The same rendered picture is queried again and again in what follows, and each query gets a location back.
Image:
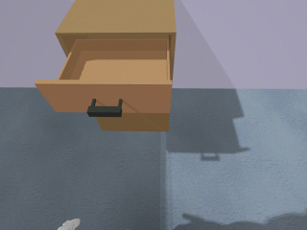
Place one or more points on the drawer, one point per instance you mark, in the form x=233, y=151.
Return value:
x=134, y=70

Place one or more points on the handle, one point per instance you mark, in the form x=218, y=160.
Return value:
x=104, y=111

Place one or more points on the left robot hand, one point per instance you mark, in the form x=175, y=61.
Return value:
x=70, y=224

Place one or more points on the cabinet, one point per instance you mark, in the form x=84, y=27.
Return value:
x=123, y=19

